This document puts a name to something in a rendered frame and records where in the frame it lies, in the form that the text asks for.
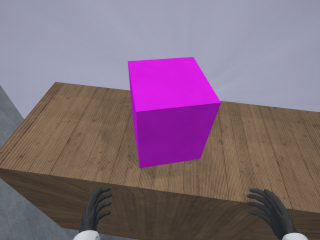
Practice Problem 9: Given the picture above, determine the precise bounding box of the robot left hand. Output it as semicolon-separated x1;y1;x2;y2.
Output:
79;187;112;233

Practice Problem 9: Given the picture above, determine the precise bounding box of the carton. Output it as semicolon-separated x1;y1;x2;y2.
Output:
128;57;221;168

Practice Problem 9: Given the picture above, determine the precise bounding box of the robot left forearm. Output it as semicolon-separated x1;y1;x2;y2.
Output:
73;230;100;240

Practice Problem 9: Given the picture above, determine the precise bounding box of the robot right hand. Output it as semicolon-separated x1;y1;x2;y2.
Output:
247;188;298;240

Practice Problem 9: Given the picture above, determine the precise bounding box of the pedestal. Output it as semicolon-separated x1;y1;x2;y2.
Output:
0;82;320;240

